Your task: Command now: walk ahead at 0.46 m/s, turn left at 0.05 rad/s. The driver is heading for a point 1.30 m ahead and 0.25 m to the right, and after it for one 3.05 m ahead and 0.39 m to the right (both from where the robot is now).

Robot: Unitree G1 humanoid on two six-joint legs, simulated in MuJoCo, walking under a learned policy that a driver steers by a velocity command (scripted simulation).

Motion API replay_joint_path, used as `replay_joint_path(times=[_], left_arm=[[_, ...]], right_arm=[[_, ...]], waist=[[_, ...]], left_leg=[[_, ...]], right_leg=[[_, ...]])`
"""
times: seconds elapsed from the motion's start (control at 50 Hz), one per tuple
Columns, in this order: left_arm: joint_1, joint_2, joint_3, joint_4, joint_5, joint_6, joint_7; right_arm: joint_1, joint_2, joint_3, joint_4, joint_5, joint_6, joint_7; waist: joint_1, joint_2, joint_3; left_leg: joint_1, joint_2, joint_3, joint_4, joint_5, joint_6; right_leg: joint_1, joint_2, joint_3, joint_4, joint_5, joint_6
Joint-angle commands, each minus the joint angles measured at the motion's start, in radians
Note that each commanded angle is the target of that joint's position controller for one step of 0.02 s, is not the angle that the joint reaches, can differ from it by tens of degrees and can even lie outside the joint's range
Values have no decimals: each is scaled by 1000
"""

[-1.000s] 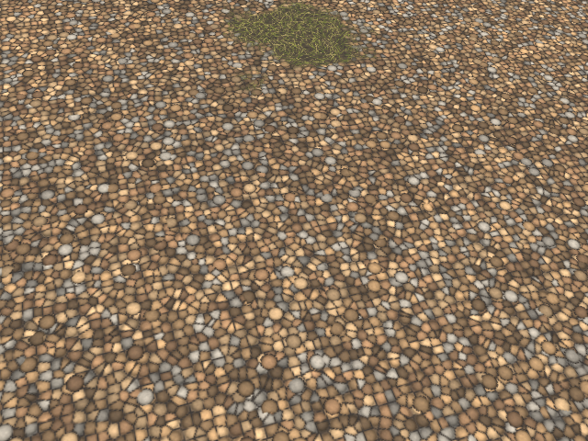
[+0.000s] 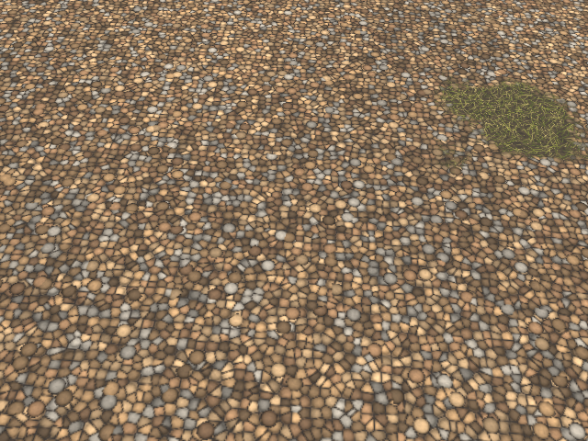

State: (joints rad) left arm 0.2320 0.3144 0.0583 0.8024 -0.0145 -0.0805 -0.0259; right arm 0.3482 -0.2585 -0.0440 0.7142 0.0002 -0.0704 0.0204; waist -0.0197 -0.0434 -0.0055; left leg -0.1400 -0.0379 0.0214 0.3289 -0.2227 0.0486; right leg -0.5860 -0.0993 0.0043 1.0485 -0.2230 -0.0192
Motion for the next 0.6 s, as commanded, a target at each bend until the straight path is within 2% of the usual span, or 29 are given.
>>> replay_joint_path(times=[0.02,0.1,0.14,0.18,0.22,0.24,0.26,0.28,0.3,0.32,0.34,0.36,0.38,0.4,0.42,0.44,0.48,0.54,0.6], left_arm=[[-64,45,7,-80,10,-4,-1],[-213,10,-13,-126,4,-13,-14],[-273,12,-16,-147,-1,-17,-24],[-307,26,-14,-167,-3,-21,-35],[-306,44,-9,-175,-1,-25,-42],[-279,59,-3,-171,1,-25,-42],[-220,84,9,-159,4,-24,-37],[-80,121,32,-120,4,-21,-27],[95,173,49,-83,10,-16,-15],[195,274,71,-65,26,-12,-10],[210,189,49,-56,7,-10,-13],[131,149,35,-60,0,-7,-7],[60,122,26,-71,2,-5,-3],[6,94,18,-75,11,-5,-4],[-26,69,10,-80,25,-10,-6],[-41,64,11,-79,28,-15,-8],[-39,75,15,-62,19,-30,-8],[-8,101,22,-36,15,-33,4],[29,118,24,-20,6,-23,13]], right_arm=[[-28,-153,-43,-53,3,-23,-9],[25,-177,-49,-16,11,-18,-22],[65,-188,-53,9,16,-16,-24],[84,-193,-56,31,21,-9,-26],[89,-200,-60,46,24,1,-30],[84,-210,-63,48,22,7,-33],[77,-223,-65,49,19,13,-36],[65,-216,-60,49,16,22,-40],[75,-187,-44,35,2,24,-45],[217,-50,-4,10,0,5,-31],[182,-107,-10,31,16,-20,-26],[62,-177,-32,-1,48,-31,-19],[-11,-177,-27,-22,47,-38,-20],[-48,-168,-29,-25,27,-37,-24],[-31,-160,-34,-19,18,-26,-26],[-2,-140,-31,-9,16,-13,-26],[13,-108,-25,-2,11,6,-30],[-91,-99,-20,-36,0,7,-34],[-202,-72,-8,-58,3,-9,-22]], waist=[[11,111,53],[-35,114,81],[-53,110,98],[-50,111,109],[-31,117,96],[-11,132,69],[23,154,16],[99,151,-76],[169,117,-214],[108,-151,-388],[143,-172,-462],[137,-118,-258],[109,-39,-144],[74,5,-64],[35,-16,-37],[12,-38,-35],[-9,-36,-17],[10,-14,29],[51,-1,49]], left_leg=[[71,244,-196,-200,249,174],[31,214,-103,-216,255,146],[58,236,-104,-213,232,145],[131,269,-110,-186,266,136],[205,293,-110,-133,366,119],[231,293,-105,-85,500,108],[249,282,-95,1,691,95],[220,241,-58,175,828,71],[34,202,-39,432,661,38],[-398,20,-32,867,28,-42],[-519,-22,-179,998,-350,-39],[-622,44,-163,1040,-304,-31],[-613,101,-124,986,-210,-22],[-576,138,-103,917,-146,-25],[-506,169,-109,869,-97,-26],[-454,178,-109,848,-73,-32],[-435,188,-94,797,-47,-51],[-509,200,-85,644,101,-77],[-483,172,-54,415,278,-74]], right_leg=[[-179,-31,27,-114,132,29],[-80,16,-11,-382,321,32],[-57,33,-11,-452,353,21],[-70,40,1,-502,321,-3],[-53,52,-3,-535,250,-31],[0,73,-20,-539,206,-46],[96,107,-50,-535,163,-66],[291,138,-80,-553,173,-98],[610,30,28,-495,213,-150],[1026,-253,536,-535,28,-331],[1050,-292,787,-712,-107,-349],[909,-255,622,-739,-151,-287],[740,-216,484,-760,-94,-251],[587,-175,390,-789,-2,-235],[486,-139,323,-821,67,-222],[427,-123,290,-852,95,-228],[363,-114,220,-898,166,-247],[369,-98,145,-930,240,-244],[394,-60,69,-929,259,-203]])
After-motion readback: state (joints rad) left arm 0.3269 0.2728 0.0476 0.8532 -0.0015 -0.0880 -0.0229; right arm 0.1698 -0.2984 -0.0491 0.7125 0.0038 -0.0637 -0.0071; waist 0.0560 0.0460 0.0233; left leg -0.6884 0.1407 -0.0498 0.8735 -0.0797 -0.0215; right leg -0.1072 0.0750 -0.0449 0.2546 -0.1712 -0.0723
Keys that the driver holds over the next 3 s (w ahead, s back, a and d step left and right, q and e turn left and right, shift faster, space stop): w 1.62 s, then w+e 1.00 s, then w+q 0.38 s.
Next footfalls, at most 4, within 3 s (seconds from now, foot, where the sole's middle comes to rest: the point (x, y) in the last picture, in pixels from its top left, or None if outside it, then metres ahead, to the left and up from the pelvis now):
0.30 right None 0.35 -0.14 -0.78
0.82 left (246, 378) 0.65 0.10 -0.78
1.34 right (339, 278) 0.94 -0.15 -0.78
1.88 left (259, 197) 1.25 0.08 -0.78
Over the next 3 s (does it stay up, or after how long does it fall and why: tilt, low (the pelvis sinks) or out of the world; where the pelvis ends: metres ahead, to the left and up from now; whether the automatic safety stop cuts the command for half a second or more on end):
stays up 1.65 -0.23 -0.03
